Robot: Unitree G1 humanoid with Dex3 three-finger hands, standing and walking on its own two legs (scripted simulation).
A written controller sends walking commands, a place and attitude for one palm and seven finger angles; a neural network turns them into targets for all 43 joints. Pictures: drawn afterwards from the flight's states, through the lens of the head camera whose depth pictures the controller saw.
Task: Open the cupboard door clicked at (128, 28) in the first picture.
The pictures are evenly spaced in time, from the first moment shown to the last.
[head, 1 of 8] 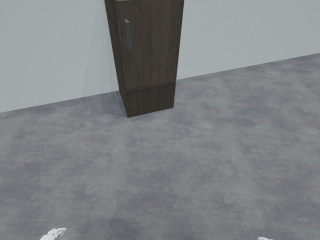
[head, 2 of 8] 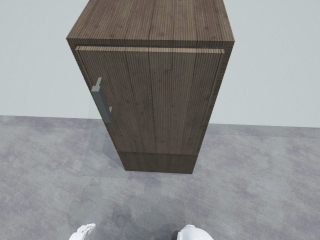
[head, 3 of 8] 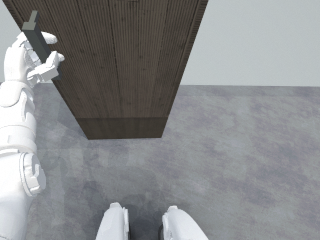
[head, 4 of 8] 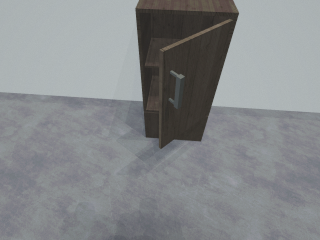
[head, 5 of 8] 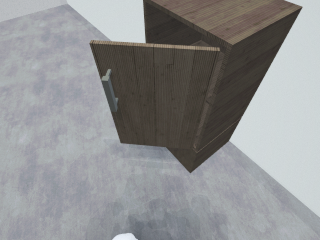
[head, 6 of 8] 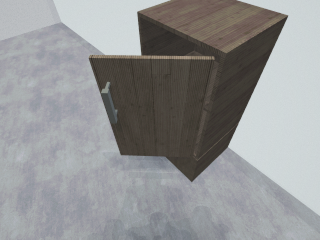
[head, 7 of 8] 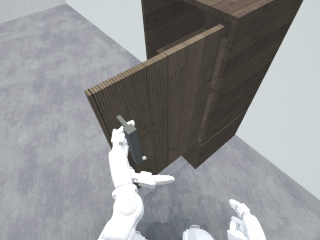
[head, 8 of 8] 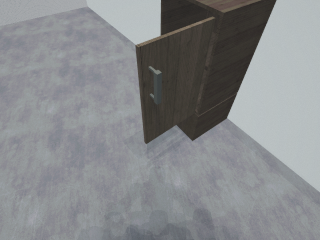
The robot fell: no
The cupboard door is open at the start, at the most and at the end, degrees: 0 93 92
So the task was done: yes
